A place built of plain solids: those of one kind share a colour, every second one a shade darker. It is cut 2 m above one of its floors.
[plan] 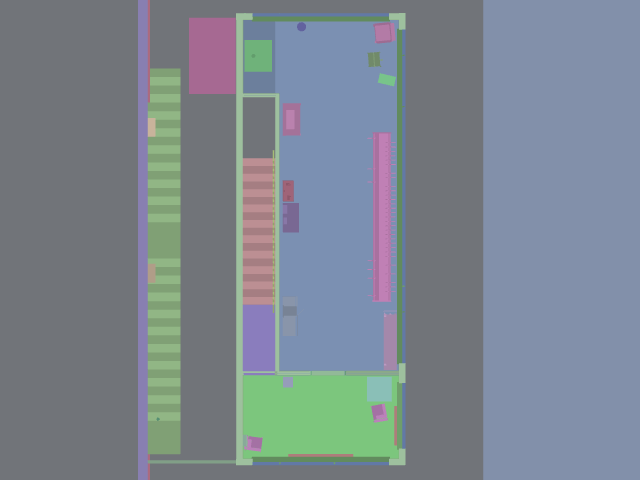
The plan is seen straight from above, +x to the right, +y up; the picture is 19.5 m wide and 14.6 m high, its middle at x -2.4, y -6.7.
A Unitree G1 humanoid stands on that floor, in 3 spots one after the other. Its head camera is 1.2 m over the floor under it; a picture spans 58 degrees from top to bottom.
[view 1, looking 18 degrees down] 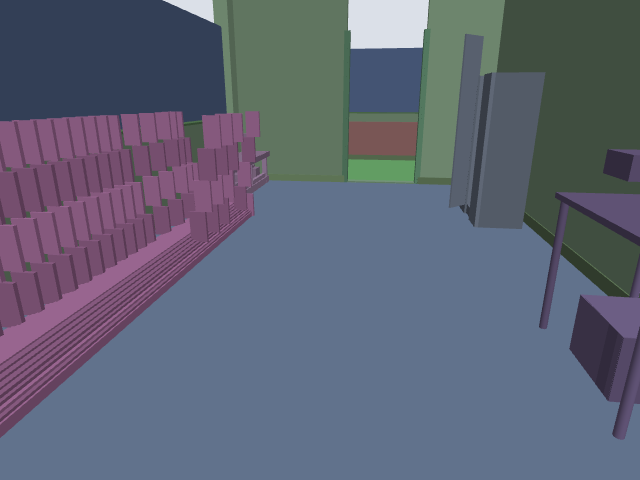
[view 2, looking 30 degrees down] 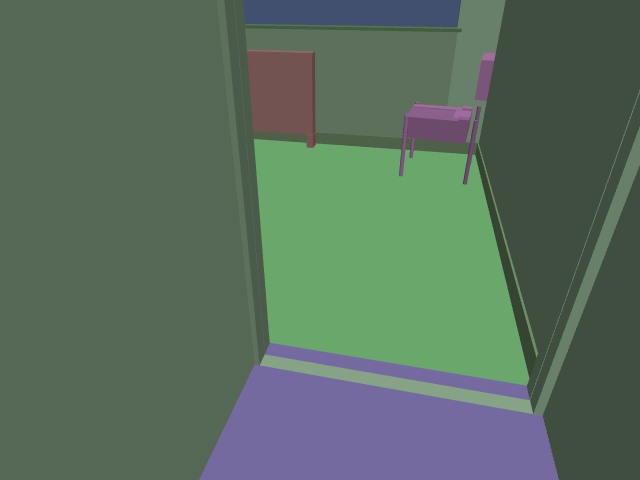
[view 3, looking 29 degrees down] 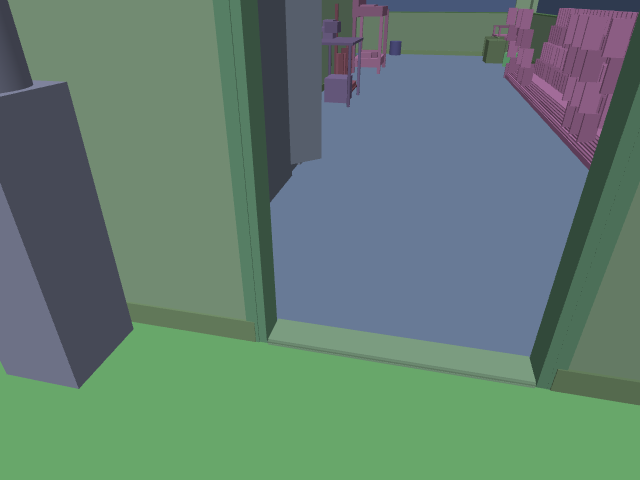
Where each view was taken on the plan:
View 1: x -2.15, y -4.15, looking -82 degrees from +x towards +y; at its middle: raised_floor_operating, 3.88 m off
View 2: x -4.25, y -9.62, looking -77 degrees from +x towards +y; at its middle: raised_floor_mess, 2.40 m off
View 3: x -2.15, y -12.05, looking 103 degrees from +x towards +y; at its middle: raised_floor_operating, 2.47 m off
